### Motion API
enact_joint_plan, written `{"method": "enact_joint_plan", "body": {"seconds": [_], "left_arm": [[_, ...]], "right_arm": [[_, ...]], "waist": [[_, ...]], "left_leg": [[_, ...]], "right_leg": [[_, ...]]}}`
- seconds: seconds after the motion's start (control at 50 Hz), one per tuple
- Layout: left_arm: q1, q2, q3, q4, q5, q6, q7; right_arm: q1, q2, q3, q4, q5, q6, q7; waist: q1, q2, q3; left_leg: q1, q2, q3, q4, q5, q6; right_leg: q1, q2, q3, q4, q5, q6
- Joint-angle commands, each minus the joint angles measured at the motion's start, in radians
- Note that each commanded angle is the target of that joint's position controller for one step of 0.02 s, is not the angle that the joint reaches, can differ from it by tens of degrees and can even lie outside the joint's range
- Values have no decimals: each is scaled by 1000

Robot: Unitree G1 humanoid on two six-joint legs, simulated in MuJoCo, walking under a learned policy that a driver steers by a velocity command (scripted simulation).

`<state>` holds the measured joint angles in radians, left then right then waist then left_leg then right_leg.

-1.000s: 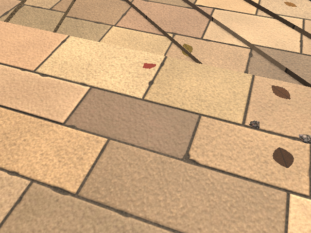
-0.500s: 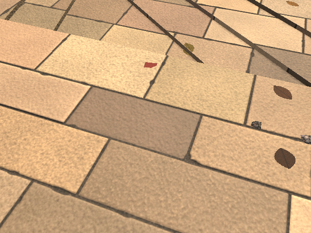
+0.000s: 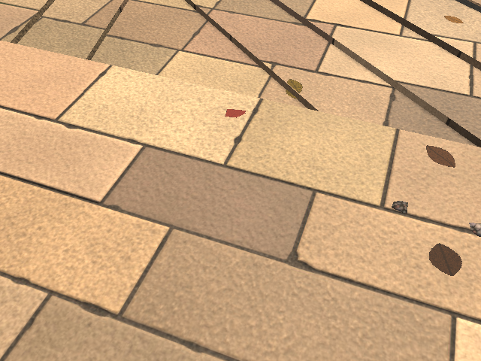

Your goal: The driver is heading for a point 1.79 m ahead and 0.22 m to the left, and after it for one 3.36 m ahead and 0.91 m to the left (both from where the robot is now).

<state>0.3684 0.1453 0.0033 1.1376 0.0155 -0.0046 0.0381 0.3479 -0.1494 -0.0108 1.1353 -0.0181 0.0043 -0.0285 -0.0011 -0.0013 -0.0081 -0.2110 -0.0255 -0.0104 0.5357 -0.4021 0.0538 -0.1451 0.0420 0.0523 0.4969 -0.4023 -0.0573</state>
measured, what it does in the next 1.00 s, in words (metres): walks ahead: right foot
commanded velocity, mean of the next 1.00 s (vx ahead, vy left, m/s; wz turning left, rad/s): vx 0.44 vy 0.00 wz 0.00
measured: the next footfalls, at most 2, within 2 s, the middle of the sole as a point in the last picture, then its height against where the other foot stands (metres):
right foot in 0.58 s outside the picture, level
left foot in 1.12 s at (209, 298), level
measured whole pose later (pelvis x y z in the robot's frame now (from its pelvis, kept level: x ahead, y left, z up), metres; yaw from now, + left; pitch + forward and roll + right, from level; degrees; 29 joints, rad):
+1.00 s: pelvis +0.48 +0.02 +0.00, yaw +0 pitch +0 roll -1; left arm 0.48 0.15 0.02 1.08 0.01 -0.11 0.00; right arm 0.05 -0.18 -0.03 0.91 -0.02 -0.04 0.03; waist 0.06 0.03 0.05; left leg -0.63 0.09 0.06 0.68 -0.01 0.04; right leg 0.08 0.10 -0.08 0.17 -0.26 -0.09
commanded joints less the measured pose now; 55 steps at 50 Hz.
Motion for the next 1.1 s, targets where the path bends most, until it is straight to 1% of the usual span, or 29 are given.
{"method": "enact_joint_plan", "body": {"seconds": [0.02,0.04,0.08,0.12,0.14,0.16,0.18,0.2,0.22,0.24,0.28,0.32,0.38,0.46,0.52,0.54,0.56,0.58,0.6,0.62,0.64,0.66,0.7,0.72,0.8,0.9,1.0,1.06,1.1], "left_arm": [[132,118,30,-11,0,-16,-1],[169,150,44,0,0,-20,-2],[164,165,57,-7,1,-27,-6],[95,159,60,-27,-2,-36,-8],[24,142,57,-52,-7,-41,-9],[-67,104,46,-95,-11,-54,-15],[-93,46,34,-144,-8,-71,-27],[-106,124,50,-147,26,-74,-31],[-98,101,48,-139,31,-77,-37],[-88,74,43,-131,18,-82,-46],[-105,78,49,-141,17,-75,-60],[-121,78,53,-152,19,-60,-66],[-249,62,45,-209,15,-48,-70],[-398,50,27,-275,1,-45,-70],[-271,117,50,-250,-2,-48,-52],[-147,142,64,-210,-3,-54,-45],[-6,160,78,-162,2,-60,-38],[122,227,100,-133,26,-63,-29],[137,299,113,-141,47,-62,-36],[69,263,110,-143,1,-54,-48],[-56,208,93,-165,-10,-57,-49],[-111,149,78,-171,-7,-68,-53],[-95,90,56,-143,-1,-88,-44],[-69,84,51,-128,-1,-97,-40],[22,132,53,-103,-3,-113,-36],[118,126,41,-93,-7,-109,-37],[200,137,37,-68,3,-107,-25],[173,157,41,-66,11,-105,-16],[145,178,47,-67,13,-100,-14]], "right_arm": [[-36,-45,-9,-74,-8,-27,11],[-66,-36,-8,-97,-15,-40,19],[-111,-61,-15,-137,-18,-64,29],[-16,-52,-19,-126,-4,-84,37],[112,-46,-24,-84,6,-92,37],[262,-97,-43,-41,5,-99,28],[410,-231,-84,2,6,-96,23],[393,-189,-76,5,3,-83,21],[302,-152,-63,-27,-6,-82,23],[229,-135,-56,-53,-12,-84,24],[175,-100,-38,-65,-7,-95,20],[215,-89,-28,-44,0,-104,16],[240,-92,-16,-34,2,-110,13],[230,-110,-8,-33,2,-116,6],[204,-151,-15,-34,5,-125,1],[185,-165,-19,-38,4,-123,-1],[159,-175,-22,-43,9,-117,1],[167,-143,-15,-61,10,-114,9],[293,-4,5,-79,28,-106,21],[216,-114,-24,-87,15,-99,23],[111,-131,-31,-132,7,-99,26],[61,-124,-33,-143,1,-103,29],[87,-83,-33,-132,-16,-83,37],[98,-62,-31,-129,-19,-72,42],[-37,-75,-38,-183,-22,-47,54],[-272,-73,-31,-264,-7,-48,62],[-405,-76,-25,-311,-1,-57,60],[-378,-98,-34,-317,-2,-69,54],[-192,-131,-54,-261,-5,-80,39]], "waist": [[44,-98,202],[58,-155,190],[56,-139,208],[-16,-131,213],[-81,-98,193],[-156,38,167],[-187,319,117],[-141,186,145],[-92,65,168],[-59,26,160],[-24,42,147],[-15,80,125],[-20,89,142],[-30,120,170],[47,130,79],[102,127,12],[169,112,-52],[203,38,-130],[104,-174,-235],[113,-58,-202],[62,-45,-26],[41,5,49],[-24,9,75],[-37,-3,71],[-34,-31,105],[26,-45,123],[66,-67,122],[27,-76,104],[-54,-84,7]], "left_leg": [[-240,15,-40,19,-149,41],[-289,-8,26,106,-56,30],[-298,18,53,136,-25,32],[-138,20,59,17,-9,44],[74,6,44,-79,31,48],[291,98,-136,-213,-19,74],[464,314,-514,-357,-79,157],[435,388,-578,-341,30,172],[373,366,-488,-323,127,167],[325,333,-407,-336,197,155],[288,265,-268,-365,321,130],[307,230,-174,-347,559,115],[265,202,-93,-358,728,111],[170,183,-30,-372,867,96],[219,213,-6,-199,1208,78],[235,213,-2,-56,1236,73],[187,194,14,130,1143,66],[27,146,39,403,822,63],[-280,-30,55,816,-95,36],[-385,-23,-55,901,-55,56],[-438,39,-50,856,53,63],[-406,70,-44,798,110,64],[-291,109,-45,704,131,44],[-265,115,-39,668,130,34],[-374,140,13,537,216,-1],[-436,122,73,262,384,-27],[-432,76,108,88,398,0],[-349,39,115,22,296,45],[-133,-22,131,-31,243,85]], "right_leg": [[-45,-179,302,-240,-361,-135],[22,-246,399,-301,-371,-171],[10,-303,449,-330,-314,-203],[-85,-273,368,-262,-178,-178],[-209,-214,279,-191,-93,-137],[-380,-109,130,10,17,-82],[-568,37,-80,360,-21,-24],[-648,-11,-64,542,-104,-30],[-647,-57,-36,619,-38,-36],[-620,-82,-30,637,37,-33],[-593,-105,-52,603,115,-21],[-595,-87,-96,589,147,-10],[-592,-64,-151,473,206,0],[-404,-15,-216,174,293,-20],[-191,41,-216,120,287,-76],[-78,51,-195,89,285,-97],[84,36,-176,11,315,-115],[274,-130,6,-25,141,-152],[473,-445,527,-102,81,-298],[385,-424,676,-253,-112,-317],[228,-400,517,-297,-161,-277],[98,-357,413,-332,-39,-247],[-44,-278,238,-352,176,-192],[-64,-263,189,-357,246,-183],[-47,-226,81,-393,369,-171],[44,-189,2,-388,560,-129],[210,-222,-15,-337,707,-130],[283,-253,-30,-242,930,-127],[288,-242,-51,-28,1135,-104]]}}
